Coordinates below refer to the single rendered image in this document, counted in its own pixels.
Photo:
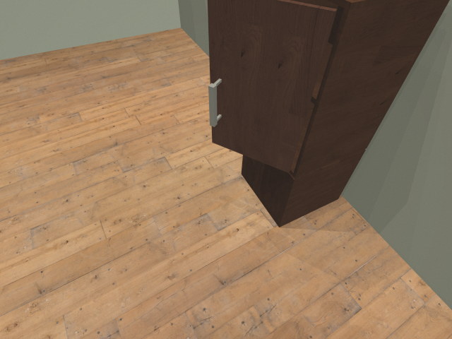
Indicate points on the cupboard door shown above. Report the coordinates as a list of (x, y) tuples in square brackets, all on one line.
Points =
[(268, 54)]

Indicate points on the handle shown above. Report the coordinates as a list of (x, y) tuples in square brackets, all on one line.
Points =
[(212, 93)]

